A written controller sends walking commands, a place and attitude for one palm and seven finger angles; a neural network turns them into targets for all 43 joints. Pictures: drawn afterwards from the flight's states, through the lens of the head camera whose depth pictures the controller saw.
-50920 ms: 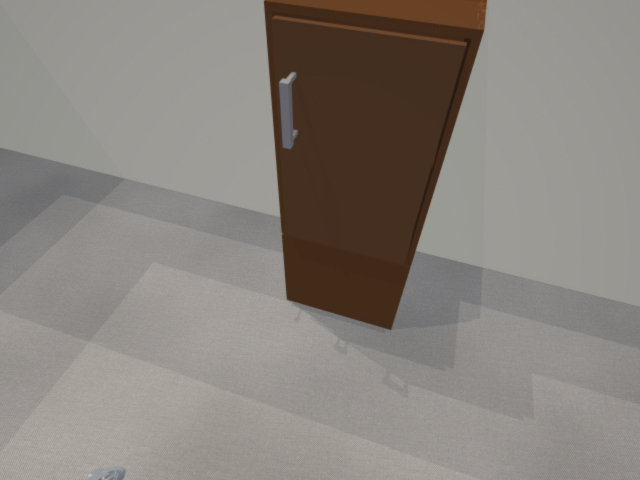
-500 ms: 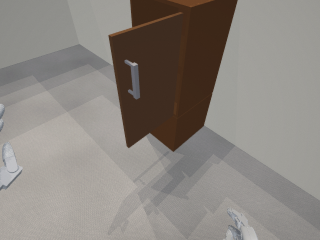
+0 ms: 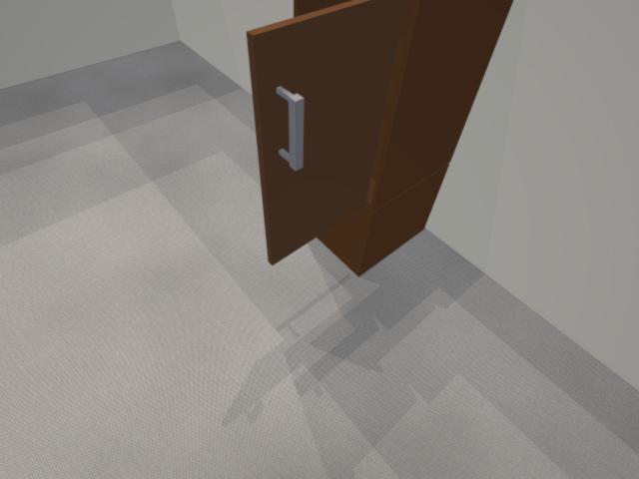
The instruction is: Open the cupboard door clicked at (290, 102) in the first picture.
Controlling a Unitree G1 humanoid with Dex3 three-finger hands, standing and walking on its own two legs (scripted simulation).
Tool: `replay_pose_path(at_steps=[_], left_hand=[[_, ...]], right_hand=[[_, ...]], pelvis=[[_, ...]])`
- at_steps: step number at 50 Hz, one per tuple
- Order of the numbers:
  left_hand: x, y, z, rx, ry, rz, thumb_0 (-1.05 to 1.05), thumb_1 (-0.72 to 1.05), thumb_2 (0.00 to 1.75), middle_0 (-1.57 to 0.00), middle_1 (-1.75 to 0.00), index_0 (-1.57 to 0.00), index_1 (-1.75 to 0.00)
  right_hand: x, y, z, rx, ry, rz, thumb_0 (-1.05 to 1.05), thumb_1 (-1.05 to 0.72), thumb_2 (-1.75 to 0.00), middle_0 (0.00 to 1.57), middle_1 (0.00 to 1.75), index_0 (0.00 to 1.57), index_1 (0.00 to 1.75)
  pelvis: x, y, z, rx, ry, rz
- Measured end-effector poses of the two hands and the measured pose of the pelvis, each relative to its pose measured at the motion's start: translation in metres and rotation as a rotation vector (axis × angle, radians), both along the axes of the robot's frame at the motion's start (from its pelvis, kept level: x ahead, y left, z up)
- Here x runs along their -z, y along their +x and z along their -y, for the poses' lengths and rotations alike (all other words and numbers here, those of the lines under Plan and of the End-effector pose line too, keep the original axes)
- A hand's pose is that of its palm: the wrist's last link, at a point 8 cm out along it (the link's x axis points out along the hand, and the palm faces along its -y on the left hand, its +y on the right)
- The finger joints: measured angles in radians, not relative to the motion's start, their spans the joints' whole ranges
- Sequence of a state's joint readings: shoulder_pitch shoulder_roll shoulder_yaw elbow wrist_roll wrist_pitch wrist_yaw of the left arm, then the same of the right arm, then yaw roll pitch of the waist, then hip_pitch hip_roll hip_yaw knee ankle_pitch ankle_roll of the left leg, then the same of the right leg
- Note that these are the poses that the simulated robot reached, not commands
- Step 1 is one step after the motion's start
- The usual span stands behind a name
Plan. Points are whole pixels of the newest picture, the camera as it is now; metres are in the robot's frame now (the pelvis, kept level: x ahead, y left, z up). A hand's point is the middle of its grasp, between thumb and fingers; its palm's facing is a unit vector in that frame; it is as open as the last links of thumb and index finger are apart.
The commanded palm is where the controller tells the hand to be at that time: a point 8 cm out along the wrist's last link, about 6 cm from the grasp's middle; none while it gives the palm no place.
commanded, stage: let the arm hang, fingers relaxed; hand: left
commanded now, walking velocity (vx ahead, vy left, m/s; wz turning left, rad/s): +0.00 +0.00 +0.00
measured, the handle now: (289, 129) +0.68 +0.10 +0.05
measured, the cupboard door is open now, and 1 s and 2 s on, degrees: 91 91 91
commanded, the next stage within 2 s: look to check the result in 0.70 s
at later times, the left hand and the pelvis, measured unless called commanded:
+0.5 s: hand out of the picture +0.01 +0.20 -0.17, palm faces +0.01 -0.97 -0.23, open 7.4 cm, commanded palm none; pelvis -0.01 +0.01 +0.00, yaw -1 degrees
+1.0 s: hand out of the picture +0.03 +0.22 -0.16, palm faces -0.01 -0.96 -0.28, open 7.4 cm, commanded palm none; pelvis +0.00 +0.01 +0.01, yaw -1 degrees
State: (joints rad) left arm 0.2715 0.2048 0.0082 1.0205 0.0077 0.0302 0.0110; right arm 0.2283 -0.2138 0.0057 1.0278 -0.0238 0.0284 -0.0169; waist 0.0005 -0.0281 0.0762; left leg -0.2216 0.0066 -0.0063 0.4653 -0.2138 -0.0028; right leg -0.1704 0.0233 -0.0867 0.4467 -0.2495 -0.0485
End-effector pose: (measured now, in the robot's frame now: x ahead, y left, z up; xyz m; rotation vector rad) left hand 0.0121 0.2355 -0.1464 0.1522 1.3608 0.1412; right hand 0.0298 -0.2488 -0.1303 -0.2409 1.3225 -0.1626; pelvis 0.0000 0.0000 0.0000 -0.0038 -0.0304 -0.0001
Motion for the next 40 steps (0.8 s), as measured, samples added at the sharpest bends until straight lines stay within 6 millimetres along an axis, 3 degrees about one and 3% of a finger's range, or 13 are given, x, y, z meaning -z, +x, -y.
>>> replay_pose_path(at_steps=[6, 11, 19, 28, 40], left_hand=[[-0.008, -0.049, -0.014, -0.026, 0.037, -0.127, 0.0, 0.95, 0.9, -0.2, -0.3, -0.2, -0.3], [-0.014, -0.059, -0.022, -0.033, 0.062, -0.149, 0.0, 0.92, 0.9, -0.2, -0.3, -0.2, -0.3], [-0.014, -0.036, -0.022, -0.016, 0.062, -0.07, 0.0, 0.91, 0.9, -0.2, -0.3, -0.2, -0.3], [-0.012, -0.003, -0.013, 0.013, 0.037, 0.018, 0.0, 0.91, 0.9, -0.2, -0.3, -0.2, -0.3], [-0.013, 0.009, -0.018, 0.026, 0.049, 0.016, 0.0, 0.91, 0.9, -0.2, -0.3, -0.2, -0.3]], right_hand=[[0.009, -0.034, -0.02, 0.031, 0.055, -0.093, 0.01, -0.9, -0.9, 0.2, 0.3, 0.2, 0.3], [0.016, -0.049, -0.035, 0.052, 0.094, -0.113, 0.01, -0.9, -0.9, 0.2, 0.3, 0.2, 0.3], [0.02, -0.056, -0.045, 0.07, 0.115, -0.099, 0.01, -0.9, -0.9, 0.2, 0.3, 0.2, 0.3], [0.018, -0.051, -0.039, 0.081, 0.098, -0.069, 0.0, -0.9, -0.9, 0.2, 0.3, 0.2, 0.3], [0.012, -0.039, -0.021, 0.079, 0.059, -0.06, 0.0, -0.9, -0.9, 0.2, 0.3, 0.2, 0.3]], pelvis=[[-0.003, -0.006, -0.004, 0.001, -0.005, 0.003], [-0.004, -0.01, -0.008, 0.006, -0.002, 0.007], [-0.004, -0.014, -0.012, 0.011, 0.003, 0.013], [-0.004, -0.015, -0.013, 0.014, 0.008, 0.01], [-0.005, -0.009, -0.01, 0.017, 0.005, 0.007]])
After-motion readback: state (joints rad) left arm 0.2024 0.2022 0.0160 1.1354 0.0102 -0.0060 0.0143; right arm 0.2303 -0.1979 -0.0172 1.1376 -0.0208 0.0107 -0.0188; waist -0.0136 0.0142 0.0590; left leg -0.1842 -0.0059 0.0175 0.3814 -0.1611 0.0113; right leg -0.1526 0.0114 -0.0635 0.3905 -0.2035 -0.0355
